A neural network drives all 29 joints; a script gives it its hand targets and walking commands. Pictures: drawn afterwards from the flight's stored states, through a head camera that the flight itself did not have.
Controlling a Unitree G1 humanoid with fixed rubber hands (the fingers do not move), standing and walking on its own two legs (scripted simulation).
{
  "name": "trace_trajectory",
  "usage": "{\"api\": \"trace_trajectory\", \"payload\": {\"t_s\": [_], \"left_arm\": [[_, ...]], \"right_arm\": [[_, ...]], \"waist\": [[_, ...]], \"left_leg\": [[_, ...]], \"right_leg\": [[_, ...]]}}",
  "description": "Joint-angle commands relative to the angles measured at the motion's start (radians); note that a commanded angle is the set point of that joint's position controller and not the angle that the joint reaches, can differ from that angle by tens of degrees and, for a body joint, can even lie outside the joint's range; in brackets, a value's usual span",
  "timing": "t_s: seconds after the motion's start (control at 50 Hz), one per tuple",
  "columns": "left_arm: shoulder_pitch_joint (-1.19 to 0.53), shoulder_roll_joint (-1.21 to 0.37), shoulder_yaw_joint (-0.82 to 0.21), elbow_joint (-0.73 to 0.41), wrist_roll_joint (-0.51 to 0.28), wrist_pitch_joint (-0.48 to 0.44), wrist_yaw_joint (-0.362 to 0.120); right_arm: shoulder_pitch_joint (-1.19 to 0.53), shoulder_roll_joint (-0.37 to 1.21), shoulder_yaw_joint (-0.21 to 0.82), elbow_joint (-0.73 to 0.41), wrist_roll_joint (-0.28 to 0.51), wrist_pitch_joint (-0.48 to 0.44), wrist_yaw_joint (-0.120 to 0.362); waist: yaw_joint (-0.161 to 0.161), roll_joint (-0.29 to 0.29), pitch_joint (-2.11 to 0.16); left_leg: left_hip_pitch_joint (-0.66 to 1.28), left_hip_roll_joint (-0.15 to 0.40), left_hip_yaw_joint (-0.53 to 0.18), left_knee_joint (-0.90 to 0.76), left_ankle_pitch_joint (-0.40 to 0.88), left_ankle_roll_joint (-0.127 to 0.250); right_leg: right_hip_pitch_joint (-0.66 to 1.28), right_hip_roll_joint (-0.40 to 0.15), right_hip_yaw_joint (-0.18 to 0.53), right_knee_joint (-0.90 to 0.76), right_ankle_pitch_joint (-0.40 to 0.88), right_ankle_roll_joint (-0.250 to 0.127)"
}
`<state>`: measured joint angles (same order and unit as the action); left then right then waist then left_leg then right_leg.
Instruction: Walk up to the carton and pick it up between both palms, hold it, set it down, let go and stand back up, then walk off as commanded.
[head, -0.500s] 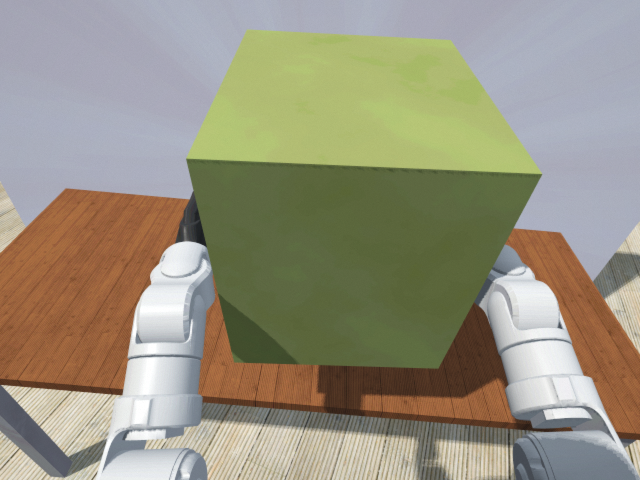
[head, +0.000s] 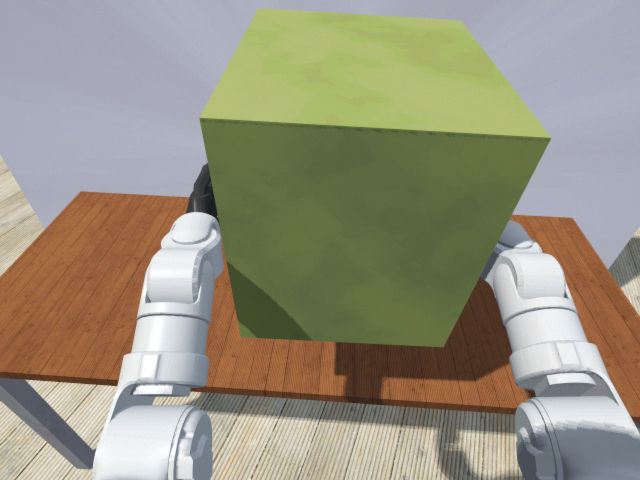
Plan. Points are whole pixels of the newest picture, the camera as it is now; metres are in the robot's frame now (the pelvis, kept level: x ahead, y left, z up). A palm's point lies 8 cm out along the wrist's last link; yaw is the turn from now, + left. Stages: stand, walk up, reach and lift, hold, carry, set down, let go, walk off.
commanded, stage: reach and lift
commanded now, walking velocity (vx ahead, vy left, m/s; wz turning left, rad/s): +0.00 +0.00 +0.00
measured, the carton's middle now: (351, 177) +0.43 -0.02 +0.21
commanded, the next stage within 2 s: hold in 0.28 s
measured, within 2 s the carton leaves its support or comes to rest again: neither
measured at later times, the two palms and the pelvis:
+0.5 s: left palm (185, 213) +0.37 +0.18 +0.20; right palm (480, 203) +0.39 -0.17 +0.21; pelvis +0.01 -0.01 +0.00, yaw +2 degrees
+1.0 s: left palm (185, 203) +0.36 +0.17 +0.22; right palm (489, 201) +0.38 -0.18 +0.21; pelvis +0.00 +0.00 +0.00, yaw +0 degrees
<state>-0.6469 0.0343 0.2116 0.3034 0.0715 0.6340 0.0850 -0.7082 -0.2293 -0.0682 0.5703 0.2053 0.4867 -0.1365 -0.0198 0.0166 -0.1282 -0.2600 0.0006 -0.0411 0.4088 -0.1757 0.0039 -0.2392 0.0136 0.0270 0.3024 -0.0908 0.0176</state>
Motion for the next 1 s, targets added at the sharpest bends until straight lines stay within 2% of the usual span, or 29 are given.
{"api": "trace_trajectory", "payload": {"t_s": [0.0, 0.08, 0.16, 0.36, 0.46, 0.56, 0.74, 0.98], "left_arm": [[-0.848, -0.580, -0.473, -0.236, -0.169, -0.075, -0.155], [-0.862, -0.553, -0.465, -0.254, -0.177, -0.071, -0.165], [-0.867, -0.539, -0.465, -0.270, -0.178, -0.061, -0.176], [-0.829, -0.546, -0.505, -0.360, -0.182, -0.014, -0.192], [-0.810, -0.553, -0.525, -0.431, -0.177, 0.019, -0.192], [-0.803, -0.553, -0.527, -0.451, -0.165, 0.050, -0.188], [-0.840, -0.561, -0.513, -0.400, -0.164, 0.070, -0.175], [-0.890, -0.575, -0.475, -0.312, -0.176, 0.054, -0.182]], "right_arm": [[-1.006, 0.758, 0.418, -0.520, 0.182, -0.100, 0.160], [-0.997, 0.781, 0.432, -0.533, 0.199, -0.078, 0.138], [-0.978, 0.780, 0.429, -0.537, 0.213, -0.055, 0.118], [-0.908, 0.726, 0.420, -0.585, 0.258, -0.003, 0.087], [-0.878, 0.684, 0.418, -0.622, 0.282, 0.022, 0.086], [-0.891, 0.655, 0.414, -0.633, 0.289, 0.038, 0.101], [-0.965, 0.663, 0.412, -0.596, 0.282, 0.038, 0.136], [-1.026, 0.704, 0.402, -0.538, 0.268, 0.027, 0.138]], "waist": [[0.019, -0.072, -0.636], [0.012, -0.085, -0.640], [-0.005, -0.069, -0.636], [-0.050, 0.008, -0.608], [-0.059, 0.042, -0.573], [-0.042, 0.047, -0.530], [-0.007, 0.026, -0.525], [-0.005, -0.016, -0.571]], "left_leg": [[0.120, -0.048, 0.001, -0.063, 0.194, 0.011], [0.093, -0.059, 0.003, -0.064, 0.189, 0.016], [0.093, -0.064, 0.000, -0.060, 0.197, 0.010], [0.130, -0.063, -0.013, -0.044, 0.268, -0.023], [0.158, -0.055, -0.021, -0.036, 0.319, -0.041], [0.171, -0.045, -0.022, -0.039, 0.326, -0.048], [0.143, -0.027, -0.019, -0.059, 0.236, -0.039], [0.112, -0.033, -0.011, -0.068, 0.184, -0.013]], "right_leg": [[0.325, 0.057, -0.013, 0.003, 0.194, 0.005], [0.359, 0.047, 0.001, 0.009, 0.228, 0.016], [0.374, 0.041, 0.007, 0.014, 0.261, 0.019], [0.390, 0.050, 0.003, 0.025, 0.333, 0.009], [0.372, 0.062, -0.005, 0.026, 0.325, -0.001], [0.328, 0.072, -0.014, 0.013, 0.251, -0.012], [0.285, 0.074, -0.014, 0.007, 0.147, -0.023], [0.308, 0.067, -0.004, 0.000, 0.152, -0.018]]}}
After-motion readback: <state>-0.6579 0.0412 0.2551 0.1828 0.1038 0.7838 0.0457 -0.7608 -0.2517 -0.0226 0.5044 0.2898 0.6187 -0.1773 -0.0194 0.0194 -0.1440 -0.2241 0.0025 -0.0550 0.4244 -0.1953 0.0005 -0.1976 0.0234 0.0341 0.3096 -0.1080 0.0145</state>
